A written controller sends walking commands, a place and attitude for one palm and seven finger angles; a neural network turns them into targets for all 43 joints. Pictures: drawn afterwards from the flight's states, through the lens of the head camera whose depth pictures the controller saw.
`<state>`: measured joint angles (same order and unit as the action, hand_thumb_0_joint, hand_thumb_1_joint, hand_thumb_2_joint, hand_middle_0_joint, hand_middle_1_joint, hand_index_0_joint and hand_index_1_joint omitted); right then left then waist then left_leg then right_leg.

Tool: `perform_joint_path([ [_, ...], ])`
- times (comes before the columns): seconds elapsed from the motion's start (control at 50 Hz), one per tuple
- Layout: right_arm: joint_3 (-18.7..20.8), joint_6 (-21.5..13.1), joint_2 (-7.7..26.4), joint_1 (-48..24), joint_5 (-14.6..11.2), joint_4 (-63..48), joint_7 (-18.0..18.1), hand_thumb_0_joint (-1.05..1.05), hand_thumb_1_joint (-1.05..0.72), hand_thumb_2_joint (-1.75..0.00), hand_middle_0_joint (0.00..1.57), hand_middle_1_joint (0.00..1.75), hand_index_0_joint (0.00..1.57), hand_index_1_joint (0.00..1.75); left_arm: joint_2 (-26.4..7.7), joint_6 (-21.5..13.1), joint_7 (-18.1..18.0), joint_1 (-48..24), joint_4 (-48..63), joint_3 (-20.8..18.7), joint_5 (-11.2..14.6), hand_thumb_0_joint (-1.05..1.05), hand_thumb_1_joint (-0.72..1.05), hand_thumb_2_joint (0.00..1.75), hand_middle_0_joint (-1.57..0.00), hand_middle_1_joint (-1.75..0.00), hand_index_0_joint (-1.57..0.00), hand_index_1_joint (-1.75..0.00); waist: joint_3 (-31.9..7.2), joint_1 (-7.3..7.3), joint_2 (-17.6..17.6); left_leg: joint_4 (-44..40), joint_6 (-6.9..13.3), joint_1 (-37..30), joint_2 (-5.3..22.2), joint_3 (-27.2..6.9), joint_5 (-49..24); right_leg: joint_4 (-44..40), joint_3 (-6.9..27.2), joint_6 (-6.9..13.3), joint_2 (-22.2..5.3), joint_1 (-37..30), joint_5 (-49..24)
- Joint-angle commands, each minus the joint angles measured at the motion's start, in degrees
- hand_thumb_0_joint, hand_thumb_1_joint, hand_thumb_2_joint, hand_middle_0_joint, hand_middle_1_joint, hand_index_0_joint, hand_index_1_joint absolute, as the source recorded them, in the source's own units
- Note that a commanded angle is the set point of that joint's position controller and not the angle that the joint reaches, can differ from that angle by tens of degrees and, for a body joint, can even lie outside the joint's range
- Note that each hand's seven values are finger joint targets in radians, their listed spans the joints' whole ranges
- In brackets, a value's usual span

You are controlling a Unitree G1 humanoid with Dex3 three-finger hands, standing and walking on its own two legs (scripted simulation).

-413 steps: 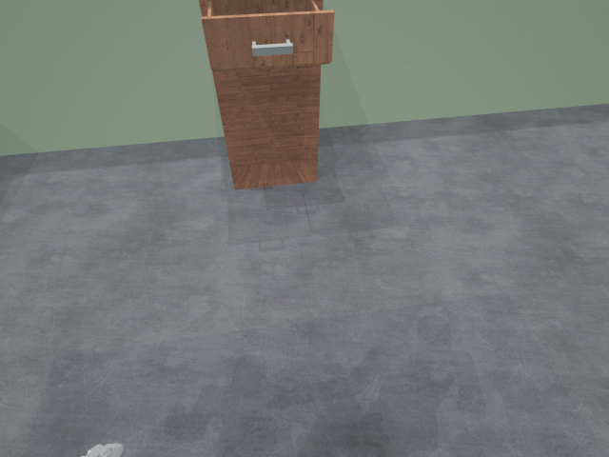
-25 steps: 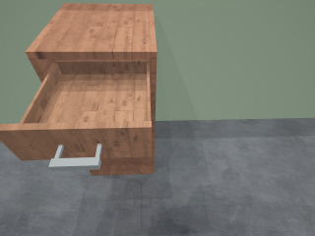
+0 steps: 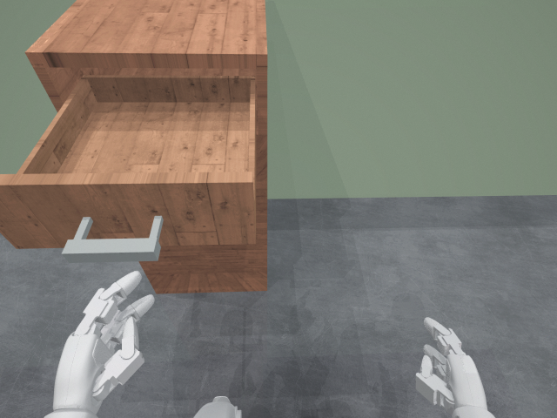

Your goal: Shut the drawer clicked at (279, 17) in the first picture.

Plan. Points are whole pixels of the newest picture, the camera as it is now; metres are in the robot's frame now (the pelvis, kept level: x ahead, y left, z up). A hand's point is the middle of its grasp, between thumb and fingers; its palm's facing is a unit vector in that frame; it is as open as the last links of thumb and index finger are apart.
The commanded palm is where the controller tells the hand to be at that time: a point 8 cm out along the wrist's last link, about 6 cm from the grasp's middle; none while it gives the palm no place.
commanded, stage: raise the hand and make a fist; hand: left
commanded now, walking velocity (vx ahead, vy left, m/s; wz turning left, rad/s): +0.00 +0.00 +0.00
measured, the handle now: (117, 237) +0.33 +0.24 +0.10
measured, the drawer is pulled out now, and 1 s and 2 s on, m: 0.29 0.29 0.29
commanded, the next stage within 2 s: bring the fist close to the handle in 1.58 s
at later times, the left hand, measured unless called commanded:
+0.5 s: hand (104, 369) +0.17 +0.20 +0.09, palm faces +0.11 -0.99 -0.08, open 3.9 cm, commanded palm +0.11 +0.24 +0.10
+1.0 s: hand (91, 362) +0.15 +0.18 +0.15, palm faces +0.09 -0.99 -0.07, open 3.2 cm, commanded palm +0.11 +0.23 +0.17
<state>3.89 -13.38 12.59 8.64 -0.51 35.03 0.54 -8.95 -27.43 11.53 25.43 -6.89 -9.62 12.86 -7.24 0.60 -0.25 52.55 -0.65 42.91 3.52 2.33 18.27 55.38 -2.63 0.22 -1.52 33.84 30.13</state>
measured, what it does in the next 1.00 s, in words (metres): stands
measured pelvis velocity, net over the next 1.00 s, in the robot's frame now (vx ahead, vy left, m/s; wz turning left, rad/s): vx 0.01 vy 0.01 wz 0.04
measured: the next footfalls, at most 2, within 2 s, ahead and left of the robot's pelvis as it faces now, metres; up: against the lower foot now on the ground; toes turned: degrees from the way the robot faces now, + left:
none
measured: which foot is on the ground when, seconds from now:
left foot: down 0.00-1.00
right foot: down 0.00-1.00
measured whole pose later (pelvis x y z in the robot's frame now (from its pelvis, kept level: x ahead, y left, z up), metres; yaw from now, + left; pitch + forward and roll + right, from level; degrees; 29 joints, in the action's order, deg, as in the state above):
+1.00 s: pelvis +0.01 +0.01 +0.02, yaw +2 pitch +1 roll -2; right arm -3.3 -16.4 10.8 12.4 -3.3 29.5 3.7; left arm -12.9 -4.5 10.6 37.7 29.5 -7.1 15.2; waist -5.7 -3.9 3.6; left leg 45.6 -0.1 29.9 2.8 0.1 16.7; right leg 44.2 -5.0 -0.4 -1.2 18.2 26.8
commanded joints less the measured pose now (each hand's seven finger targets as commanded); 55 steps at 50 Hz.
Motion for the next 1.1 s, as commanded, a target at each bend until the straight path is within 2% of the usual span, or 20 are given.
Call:
perform_joint_path([
  [0.0,1.88,-1.92,6.24,-3.21,-0.95,-13.86,0.84,0.0,-0.9,-0.9,0.2,0.3,0.2,0.3,-9.71,-4.75,3.24,8.33,24.31,-5.98,3.54,0.0,0.9,0.9,-0.54,-0.67,-0.54,-0.67,-11.35,-3.92,5.82,-1.62,1.85,-10.78,-2.78,-0.48,-2.54,-7.69,1.04,0.77,1.88,4.34,-8.14],
  [0.02,1.63,-1.37,6.2,-2.27,-0.96,-13.29,1.51,0.0,-0.9,-0.9,0.2,0.3,0.2,0.3,-10.77,-3.9,1.97,5.69,26.14,-6.91,3.89,0.0,0.9,0.9,-0.56,-0.69,-0.56,-0.69,-8.8,-2.22,3.52,-0.94,2.04,-9.49,-2.41,-1.54,-0.41,-8.3,1.35,0.46,2.4,6.12,-5.6],
  [0.06,0.99,-1.08,6.05,-1.53,-1.12,-13.53,2.86,0.0,-0.9,-0.9,0.2,0.3,0.2,0.3,-9.01,-3.51,0.51,1.16,29.46,-4.78,4.26,0.0,0.9,0.9,-0.6,-0.73,-0.6,-0.73,-4.43,0.14,3.67,-0.1,2.36,-8.68,-2.18,-2.47,2.6,-10.19,2.23,0.27,2.4,9.46,-1.18],
  [0.14,-0.29,-2.13,6.79,0.22,-1.27,-12.32,4.51,0.0,-0.9,-0.9,0.2,0.3,0.2,0.3,-9.96,-2.51,2.22,-5.15,30.82,-1.03,3.23,0.0,0.9,0.9,-0.68,-0.82,-0.68,-0.82,-2.06,2.5,3.57,1.76,2.9,-7.33,-1.88,-3.52,4.78,-12.56,4.59,0.07,2.15,11.43,2.88],
  [0.18,-0.68,-2.79,6.84,0.51,-1.73,-12.07,4.9,0.0,-0.9,-0.9,0.2,0.3,0.2,0.3,-10.23,0.32,4.22,-2.82,28.74,-0.58,3.58,0.0,0.9,0.9,-0.72,-0.86,-0.72,-0.86,-2.25,2.13,3.94,0.68,3.0,-8.33,-1.93,-3.82,4.56,-13.88,4.75,0.04,2.08,9.82,2.42],
  [0.22,-0.68,-2.86,6.78,-0.79,-2.15,-11.58,5.16,0.0,-0.9,-0.9,0.2,0.3,0.2,0.3,-13.15,4.48,5.42,1.13,25.07,-4.92,4.35,0.0,0.9,0.9,-0.76,-0.91,-0.76,-0.91,-3.77,0.21,2.3,0.26,3.02,-8.42,-2.13,-3.81,2.05,-15.48,6.16,-0.49,1.53,5.9,0.16],
  [0.28,-0.75,-2.65,5.56,-1.74,-2.45,-12.0,5.33,0.0,-0.9,-0.9,0.2,0.3,0.2,0.3,-13.19,8.96,5.45,6.21,26.35,-8.46,6.21,0.0,0.9,0.9,-0.82,-0.97,-0.82,-0.97,-6.38,-2.36,1.75,-2.01,2.71,-10.94,-2.4,-3.67,-2.17,-16.03,6.05,-1.48,0.18,0.31,-8.11],
  [0.32,-0.75,-2.24,4.84,-3.35,-2.4,-11.39,5.27,0.0,-0.9,-0.9,0.2,0.3,0.2,0.3,-13.58,10.72,4.36,10.27,23.66,-11.6,7.0,0.0,0.9,0.9,-0.86,-1.01,-0.86,-1.01,-5.11,-3.95,-1.55,-3.44,2.42,-11.16,-2.41,-4.16,-4.35,-15.66,4.98,-2.07,0.43,-2.32,-13.83],
  [0.38,-0.49,-2.67,4.42,-2.48,-2.48,-11.73,4.74,0.0,-0.9,-0.9,0.2,0.3,0.2,0.3,-11.92,9.41,3.53,12.98,28.61,-10.95,7.71,0.0,0.9,0.9,-0.92,-1.08,-0.92,-1.08,-5.22,-4.03,-0.66,-5.28,2.26,-13.65,-2.65,-3.69,-6.86,-14.98,2.97,-2.22,0.76,-3.12,-19.54],
  [0.42,-0.49,-3.05,4.98,-2.82,-2.54,-11.61,4.56,0.0,-0.9,-0.9,0.2,0.3,0.2,0.3,-12.21,8.41,3.43,13.34,28.78,-10.38,7.35,0.0,0.9,0.9,-0.96,-1.12,-0.96,-1.12,-2.76,-3.62,-2.42,-5.77,2.36,-13.62,-2.62,-3.85,-6.52,-15.55,2.77,-2.26,1.11,-2.91,-18.72],
  [0.44,-0.58,-3.63,5.08,-2.1,-2.62,-12.07,4.3,0.0,-0.9,-0.9,0.2,0.3,0.2,0.3,-10.44,7.6,4.01,12.84,31.06,-7.85,7.43,0.0,0.9,0.9,-0.98,-1.14,-0.98,-1.14,-2.71,-3.07,-0.48,-6.13,2.38,-14.55,-2.86,-3.59,-6.55,-15.6,2.6,-2.23,1.07,-2.24,-18.76],
  [0.52,-0.6,-5.66,5.84,-1.18,-2.86,-12.25,3.91,0.0,-0.9,-0.9,0.2,0.3,0.2,0.3,-9.18,6.45,4.54,13.31,33.98,-4.42,7.26,0.0,0.9,0.9,-1.06,-1.23,-1.06,-1.23,-1.89,-2.2,-0.81,-7.28,2.81,-16.74,-2.77,-3.82,-5.38,-16.35,1.36,-1.45,2.01,-1.01,-15.1],
  [0.6,-0.53,-6.81,5.77,-0.49,-3.09,-12.82,3.83,0.0,-0.9,-0.9,0.2,0.3,0.2,0.3,-9.96,6.65,2.87,14.61,38.99,-4.28,6.02,0.0,0.9,0.9,-1.14,-1.32,-1.14,-1.32,-3.25,-2.78,1.83,-9.14,2.82,-18.95,-2.71,-3.56,-4.22,-16.38,-0.22,-0.34,2.44,-0.99,-11.41],
  [0.7,-1.43,-6.39,5.47,-1.26,-3.33,-13.52,3.69,0.0,-0.9,-0.9,0.2,0.3,0.2,0.3,-9.85,9.36,0.55,13.83,42.36,-3.92,4.87,0.0,0.9,0.9,-1.24,-1.43,-1.24,-1.43,-1.04,-3.29,2.9,-11.78,2.55,-20.26,-2.44,-3.89,-1.79,-17.08,-1.97,0.16,3.01,-1.98,-9.24],
  [0.78,-2.71,-6.66,5.51,-1.57,-3.26,-14.43,3.35,0.0,-0.9,-0.9,0.2,0.3,0.2,0.3,-8.25,13.2,-0.15,12.27,46.28,-0.4,3.95,0.0,0.9,0.9,-1.32,-1.51,-1.32,-1.51,-0.18,-3.06,5.54,-13.52,2.55,-22.01,-2.22,-4.32,-0.56,-18.06,-2.66,0.28,3.1,-2.8,-9.26],
  [0.84,-3.16,-6.41,5.4,-2.01,-3.29,-14.51,3.4,0.0,-0.9,-0.9,0.2,0.3,0.2,0.3,-8.65,16.68,-0.91,12.33,46.34,-1.09,3.6,0.0,0.9,0.9,-1.38,-1.58,-1.38,-1.58,0.92,-3.35,2.37,-14.97,2.46,-22.19,-2.12,-4.62,0.6,-19.34,-3.01,0.14,3.31,-3.88,-8.63],
  [0.88,-3.64,-6.51,5.31,-2.44,-3.28,-15.09,3.4,0.0,-0.9,-0.9,0.2,0.3,0.2,0.3,-8.83,18.34,-1.1,11.44,49.27,-0.73,3.39,0.0,0.9,0.9,-1.4,-1.6,-1.4,-1.6,0.62,-3.56,4.27,-15.54,2.37,-23.34,-2.21,-4.32,0.39,-19.88,-2.96,0.16,3.19,-4.68,-8.84],
  [0.92,-4.07,-6.22,5.4,-3.04,-3.29,-14.54,3.53,0.0,-0.9,-0.9,0.2,0.3,0.2,0.3,-10.61,20.3,-1.63,11.14,48.42,-3.04,3.38,0.0,0.9,0.9,-1.4,-1.6,-1.4,-1.6,2.13,-4.08,3.29,-16.28,2.23,-23.07,-2.19,-4.46,1.09,-21.17,-2.94,0.25,3.48,-5.62,-8.2],
  [0.94,-4.3,-6.23,5.24,-2.74,-3.38,-14.94,3.62,0.0,-0.9,-0.9,0.2,0.3,0.2,0.3,-9.43,20.81,-1.52,10.03,49.68,-1.86,3.52,0.0,0.9,0.9,-1.4,-1.6,-1.4,-1.6,2.29,-3.61,2.98,-16.78,2.19,-23.57,-2.22,-4.33,1.58,-21.39,-3.16,0.1,3.35,-5.37,-7.68],
  [1.08,-5.07,-8.53,5.39,-2.97,-3.68,-14.49,3.7,0.0,-0.9,-0.9,0.2,0.3,0.2,0.3,-10.15,23.28,-1.17,7.72,53.91,-2.32,4.17,0.0,0.9,0.9,-1.4,-1.6,-1.4,-1.6,1.64,-3.93,3.83,-17.7,2.19,-26.64,-2.34,-4.0,0.21,-23.64,-2.94,0.06,3.16,-7.3,-8.6],
])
